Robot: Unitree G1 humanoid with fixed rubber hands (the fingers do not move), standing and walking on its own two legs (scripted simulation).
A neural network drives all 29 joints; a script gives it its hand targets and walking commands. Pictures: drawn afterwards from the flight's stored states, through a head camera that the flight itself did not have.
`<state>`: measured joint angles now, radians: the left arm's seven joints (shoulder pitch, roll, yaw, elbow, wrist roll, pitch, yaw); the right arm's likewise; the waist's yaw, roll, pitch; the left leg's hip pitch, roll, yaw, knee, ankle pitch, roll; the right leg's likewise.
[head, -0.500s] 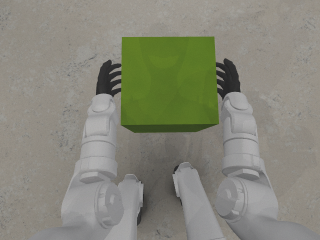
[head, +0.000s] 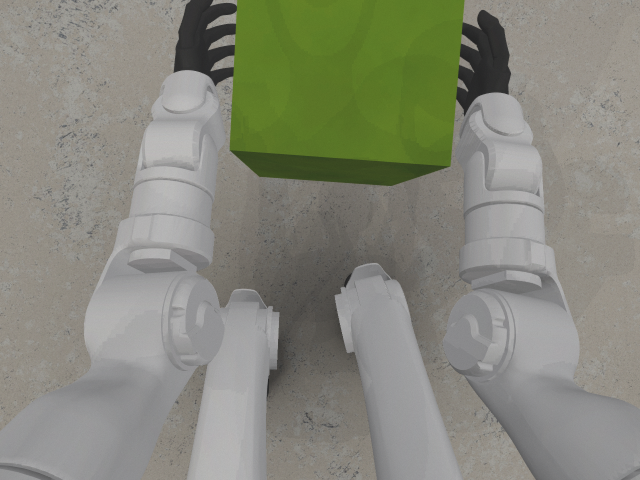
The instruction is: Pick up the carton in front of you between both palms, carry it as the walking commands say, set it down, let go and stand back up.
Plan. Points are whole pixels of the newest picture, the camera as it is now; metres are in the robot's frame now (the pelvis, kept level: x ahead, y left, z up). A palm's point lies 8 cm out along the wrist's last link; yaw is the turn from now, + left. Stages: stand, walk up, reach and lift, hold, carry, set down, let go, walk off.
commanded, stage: set down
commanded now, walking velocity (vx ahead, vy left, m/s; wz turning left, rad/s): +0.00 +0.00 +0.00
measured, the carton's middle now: (337, 92) +0.52 -0.10 -0.19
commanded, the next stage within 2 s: none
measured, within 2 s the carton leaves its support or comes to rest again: rests again in 0.92 s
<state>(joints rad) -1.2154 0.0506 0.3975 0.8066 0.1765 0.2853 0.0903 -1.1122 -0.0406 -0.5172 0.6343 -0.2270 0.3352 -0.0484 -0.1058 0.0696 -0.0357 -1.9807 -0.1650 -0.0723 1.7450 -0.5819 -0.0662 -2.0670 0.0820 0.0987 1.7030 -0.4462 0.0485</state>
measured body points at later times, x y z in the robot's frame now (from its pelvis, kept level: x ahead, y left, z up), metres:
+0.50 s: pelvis +0.00 +0.00 -0.09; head +0.38 -0.04 +0.14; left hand +0.59 +0.03 -0.27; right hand +0.51 -0.27 -0.27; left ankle +0.08 +0.13 -0.47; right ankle +0.11 -0.13 -0.47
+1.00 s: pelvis -0.01 +0.01 -0.11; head +0.37 -0.02 +0.12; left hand +0.59 +0.04 -0.30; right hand +0.50 -0.26 -0.30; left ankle +0.08 +0.12 -0.47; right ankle +0.11 -0.12 -0.47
